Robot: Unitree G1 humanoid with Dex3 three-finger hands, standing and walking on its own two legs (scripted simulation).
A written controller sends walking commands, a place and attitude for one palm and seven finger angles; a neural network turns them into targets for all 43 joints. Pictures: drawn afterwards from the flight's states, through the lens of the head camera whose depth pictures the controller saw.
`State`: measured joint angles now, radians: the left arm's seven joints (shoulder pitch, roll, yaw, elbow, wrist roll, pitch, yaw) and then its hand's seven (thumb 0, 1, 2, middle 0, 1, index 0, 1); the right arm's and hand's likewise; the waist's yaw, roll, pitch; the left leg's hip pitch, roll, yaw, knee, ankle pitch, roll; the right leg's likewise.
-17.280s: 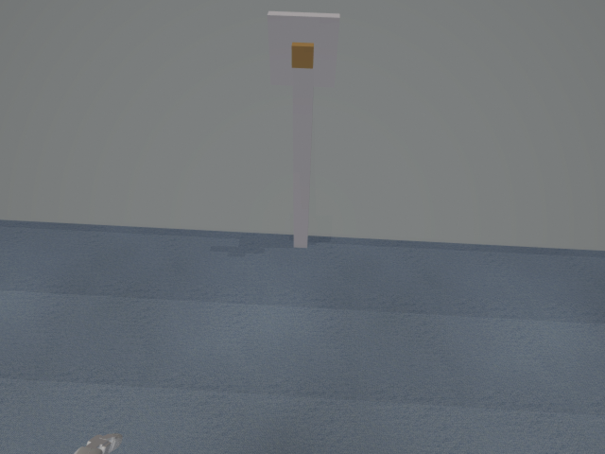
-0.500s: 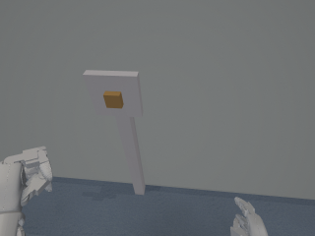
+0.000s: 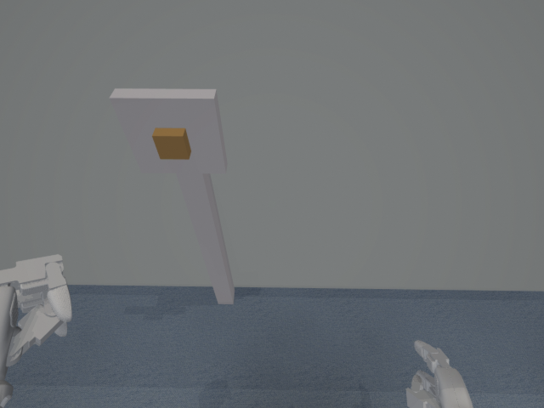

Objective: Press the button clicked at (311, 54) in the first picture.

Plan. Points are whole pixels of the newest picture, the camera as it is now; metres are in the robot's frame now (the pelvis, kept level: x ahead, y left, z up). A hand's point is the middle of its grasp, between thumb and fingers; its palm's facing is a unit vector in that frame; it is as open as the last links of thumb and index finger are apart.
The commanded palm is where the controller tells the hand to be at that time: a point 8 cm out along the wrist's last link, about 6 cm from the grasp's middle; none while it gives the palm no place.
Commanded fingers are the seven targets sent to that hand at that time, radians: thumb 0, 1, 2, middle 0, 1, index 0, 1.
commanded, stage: step back with the hand held close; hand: left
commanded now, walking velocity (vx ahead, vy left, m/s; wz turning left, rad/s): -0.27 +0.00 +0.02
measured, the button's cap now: (172, 142) +0.55 +0.22 +0.07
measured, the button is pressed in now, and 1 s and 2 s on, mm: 0 0 0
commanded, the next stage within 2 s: stop stepping back and stand still in 1.04 s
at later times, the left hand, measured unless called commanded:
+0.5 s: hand out of the picture +0.12 +0.26 +0.16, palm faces +0.39 -0.82 -0.42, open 3.1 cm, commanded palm +0.06 +0.30 +0.17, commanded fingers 0.00 0.90 0.90 -1.30 -1.50 -1.30 -1.50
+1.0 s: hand out of the picture +0.03 +0.23 +0.18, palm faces +0.32 -0.80 -0.50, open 3.1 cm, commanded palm -0.01 +0.27 +0.17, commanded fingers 0.00 0.90 0.90 -1.30 -1.50 -1.30 -1.50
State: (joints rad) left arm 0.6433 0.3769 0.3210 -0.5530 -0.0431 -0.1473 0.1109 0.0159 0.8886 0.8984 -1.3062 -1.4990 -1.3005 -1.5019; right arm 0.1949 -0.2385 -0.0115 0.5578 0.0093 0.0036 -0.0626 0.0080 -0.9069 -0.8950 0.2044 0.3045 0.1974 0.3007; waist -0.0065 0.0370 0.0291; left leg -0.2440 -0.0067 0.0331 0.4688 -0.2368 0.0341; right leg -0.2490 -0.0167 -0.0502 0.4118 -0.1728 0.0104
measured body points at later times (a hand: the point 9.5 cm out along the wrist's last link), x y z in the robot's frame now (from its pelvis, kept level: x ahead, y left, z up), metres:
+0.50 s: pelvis -0.07 +0.02 -0.01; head -0.05 +0.04 +0.43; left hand +0.10 +0.30 +0.18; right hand +0.11 -0.22 -0.08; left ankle +0.01 +0.09 -0.74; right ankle +0.02 -0.12 -0.73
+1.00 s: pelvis -0.15 -0.01 +0.00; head -0.15 +0.02 +0.45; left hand +0.01 +0.27 +0.20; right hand +0.03 -0.25 -0.07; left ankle -0.14 +0.09 -0.71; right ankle -0.18 -0.12 -0.74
